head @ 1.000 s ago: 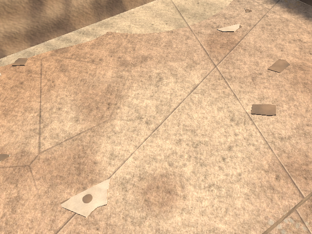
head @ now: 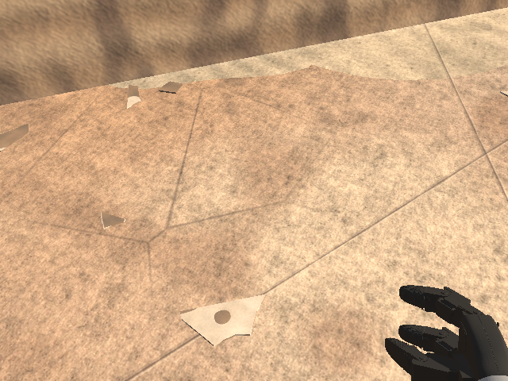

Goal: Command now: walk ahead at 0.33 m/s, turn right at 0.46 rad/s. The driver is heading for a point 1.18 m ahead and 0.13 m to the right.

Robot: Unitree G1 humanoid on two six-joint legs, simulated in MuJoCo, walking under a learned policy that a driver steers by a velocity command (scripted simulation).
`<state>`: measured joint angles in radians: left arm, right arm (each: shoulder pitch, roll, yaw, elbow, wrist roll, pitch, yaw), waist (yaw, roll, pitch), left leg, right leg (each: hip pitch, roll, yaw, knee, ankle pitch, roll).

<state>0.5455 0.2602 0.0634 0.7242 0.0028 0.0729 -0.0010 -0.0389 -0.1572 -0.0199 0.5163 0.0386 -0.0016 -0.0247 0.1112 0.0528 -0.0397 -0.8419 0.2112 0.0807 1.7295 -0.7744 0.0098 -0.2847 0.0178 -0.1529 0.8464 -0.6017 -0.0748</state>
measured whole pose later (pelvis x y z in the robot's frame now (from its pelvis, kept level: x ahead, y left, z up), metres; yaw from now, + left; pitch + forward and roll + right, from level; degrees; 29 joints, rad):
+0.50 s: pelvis +0.20 +0.00 +0.06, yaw -21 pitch +3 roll +3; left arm 0.49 0.22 0.05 0.84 0.02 0.00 0.00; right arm -0.04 -0.17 0.01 0.48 -0.01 -0.09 0.02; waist -0.03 -0.03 0.02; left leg -0.80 0.03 0.10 1.11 -0.37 0.06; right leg -0.05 0.05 0.28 0.74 -0.27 -0.10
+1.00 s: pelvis +0.47 -0.12 +0.15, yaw -12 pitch +5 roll +1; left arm 0.15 0.21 0.00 0.64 0.06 -0.13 -0.01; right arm 0.26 -0.25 -0.03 0.88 -0.06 -0.14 0.06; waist -0.02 0.02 -0.08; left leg -0.52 -0.04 -0.08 1.29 -0.30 0.06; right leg -0.40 -0.02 -0.06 0.57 -0.25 -0.03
